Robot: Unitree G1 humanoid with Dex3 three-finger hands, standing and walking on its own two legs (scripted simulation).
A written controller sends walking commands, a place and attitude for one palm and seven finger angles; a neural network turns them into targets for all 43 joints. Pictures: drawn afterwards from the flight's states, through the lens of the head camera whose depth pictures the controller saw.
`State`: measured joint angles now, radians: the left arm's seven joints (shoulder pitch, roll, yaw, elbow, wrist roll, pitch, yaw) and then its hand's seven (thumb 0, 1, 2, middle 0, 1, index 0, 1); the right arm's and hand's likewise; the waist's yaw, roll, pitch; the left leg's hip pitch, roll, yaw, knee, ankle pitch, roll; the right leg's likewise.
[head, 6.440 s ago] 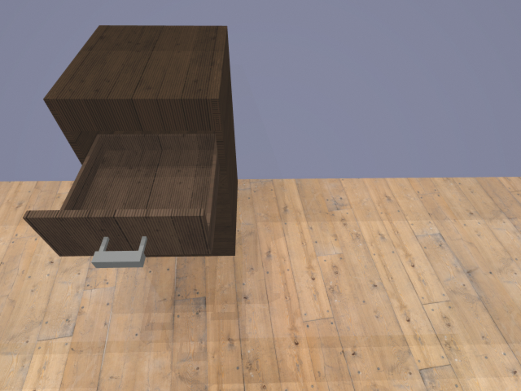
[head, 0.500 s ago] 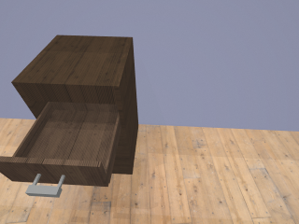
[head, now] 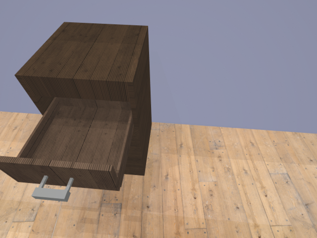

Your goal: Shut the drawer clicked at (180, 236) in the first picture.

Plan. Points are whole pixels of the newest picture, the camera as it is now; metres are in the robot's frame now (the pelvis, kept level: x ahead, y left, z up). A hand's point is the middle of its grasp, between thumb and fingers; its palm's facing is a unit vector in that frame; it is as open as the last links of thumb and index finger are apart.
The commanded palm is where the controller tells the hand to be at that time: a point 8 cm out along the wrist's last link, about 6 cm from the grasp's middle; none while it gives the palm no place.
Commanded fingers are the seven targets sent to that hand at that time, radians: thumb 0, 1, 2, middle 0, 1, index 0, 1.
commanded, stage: shuffle to correct the standing spot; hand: left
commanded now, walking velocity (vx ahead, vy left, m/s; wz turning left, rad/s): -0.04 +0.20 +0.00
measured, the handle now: (54, 187) +0.28 +0.37 -0.15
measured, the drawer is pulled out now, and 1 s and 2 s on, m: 0.29 0.29 0.29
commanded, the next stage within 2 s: come to a stop and stand still in 0.92 s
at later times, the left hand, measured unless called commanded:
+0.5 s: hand out of the picture +0.02 +0.23 -0.16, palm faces +0.02 -0.95 -0.31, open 7.4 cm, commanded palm none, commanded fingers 0.00 0.90 0.90 -0.20 -0.30 -0.20 -0.30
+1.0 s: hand out of the picture -0.03 +0.35 -0.18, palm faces +0.07 -0.95 -0.29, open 7.4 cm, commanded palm none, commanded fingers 0.00 0.90 0.90 -0.20 -0.30 -0.20 -0.30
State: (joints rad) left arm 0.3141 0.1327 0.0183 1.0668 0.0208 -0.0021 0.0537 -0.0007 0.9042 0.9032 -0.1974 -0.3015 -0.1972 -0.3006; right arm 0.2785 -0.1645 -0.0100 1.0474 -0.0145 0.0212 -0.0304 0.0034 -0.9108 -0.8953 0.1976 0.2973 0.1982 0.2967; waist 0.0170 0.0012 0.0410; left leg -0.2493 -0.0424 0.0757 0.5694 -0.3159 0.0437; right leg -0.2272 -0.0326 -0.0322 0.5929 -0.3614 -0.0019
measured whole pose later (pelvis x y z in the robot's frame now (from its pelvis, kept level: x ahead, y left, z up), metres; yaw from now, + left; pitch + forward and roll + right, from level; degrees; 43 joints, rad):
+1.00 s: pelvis -0.04 +0.13 -0.01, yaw -1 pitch +1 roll +2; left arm 0.28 0.26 0.08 1.02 0.03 0.07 0.05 0.00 0.91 0.90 -0.20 -0.30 -0.20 -0.30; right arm 0.20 -0.17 -0.03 0.93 -0.02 0.03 0.00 0.00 -0.91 -0.90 0.20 0.30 0.20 0.30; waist 0.03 -0.09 0.02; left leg -0.32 0.00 0.12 0.60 -0.30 0.02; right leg -0.45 -0.11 -0.01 1.15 -0.53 -0.01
